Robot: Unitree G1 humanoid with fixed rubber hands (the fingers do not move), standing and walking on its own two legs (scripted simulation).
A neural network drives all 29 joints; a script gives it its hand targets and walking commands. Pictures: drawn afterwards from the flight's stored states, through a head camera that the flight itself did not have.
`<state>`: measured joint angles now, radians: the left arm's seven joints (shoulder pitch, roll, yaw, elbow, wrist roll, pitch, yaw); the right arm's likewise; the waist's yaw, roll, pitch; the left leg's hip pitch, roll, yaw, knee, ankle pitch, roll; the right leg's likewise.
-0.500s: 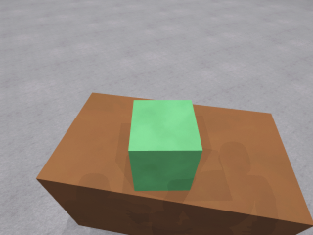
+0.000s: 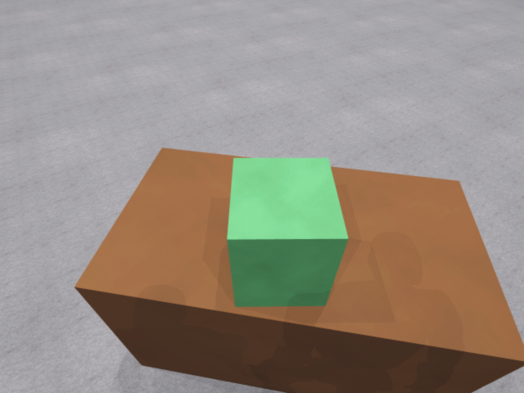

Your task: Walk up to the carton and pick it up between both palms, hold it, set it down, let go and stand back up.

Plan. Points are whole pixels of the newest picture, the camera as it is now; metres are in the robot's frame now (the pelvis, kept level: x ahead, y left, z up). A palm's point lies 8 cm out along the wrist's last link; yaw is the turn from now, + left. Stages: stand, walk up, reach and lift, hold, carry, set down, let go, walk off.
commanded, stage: stand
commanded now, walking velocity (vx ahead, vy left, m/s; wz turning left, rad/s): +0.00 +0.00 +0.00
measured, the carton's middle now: (280, 234) +0.46 -0.02 -0.07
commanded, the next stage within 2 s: none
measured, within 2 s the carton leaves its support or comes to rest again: neither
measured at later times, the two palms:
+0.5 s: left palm out of the picture -0.06 +0.20 -0.15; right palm out of the picture -0.03 -0.22 -0.15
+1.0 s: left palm out of the picture -0.05 +0.20 -0.15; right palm out of the picture -0.04 -0.21 -0.15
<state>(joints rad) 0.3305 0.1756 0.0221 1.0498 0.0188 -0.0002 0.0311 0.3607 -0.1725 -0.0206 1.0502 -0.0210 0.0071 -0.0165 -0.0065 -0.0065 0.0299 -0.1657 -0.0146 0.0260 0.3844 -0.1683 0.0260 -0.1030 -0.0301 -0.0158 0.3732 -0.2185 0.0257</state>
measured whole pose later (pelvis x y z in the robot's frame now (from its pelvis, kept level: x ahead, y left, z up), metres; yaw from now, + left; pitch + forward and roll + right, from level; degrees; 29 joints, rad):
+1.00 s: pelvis +0.00 +0.00 +0.00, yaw +0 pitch -2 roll +0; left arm 0.36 0.13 0.00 1.18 0.01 -0.01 0.04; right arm 0.33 -0.12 0.01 1.16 -0.01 0.00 -0.03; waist 0.00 -0.01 0.03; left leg -0.20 -0.01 0.01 0.42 -0.19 0.02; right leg -0.13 -0.03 -0.01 0.41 -0.24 0.02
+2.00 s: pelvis +0.01 -0.01 +0.00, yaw +0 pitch -2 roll +0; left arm 0.35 0.10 -0.01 1.19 0.01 -0.01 0.04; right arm 0.34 -0.11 0.01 1.16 0.00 -0.01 -0.03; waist 0.00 -0.01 0.02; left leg -0.19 -0.02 0.01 0.41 -0.20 0.01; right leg -0.13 -0.03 -0.01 0.43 -0.26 0.02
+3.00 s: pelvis +0.02 -0.01 +0.00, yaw +1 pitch -1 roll +0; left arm 0.35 0.09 0.00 1.18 0.01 -0.02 0.04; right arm 0.32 -0.09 0.01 1.16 0.00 -0.02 -0.03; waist 0.00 -0.01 0.04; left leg -0.19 -0.01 0.00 0.42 -0.22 0.00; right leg -0.12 -0.02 -0.01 0.41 -0.27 0.01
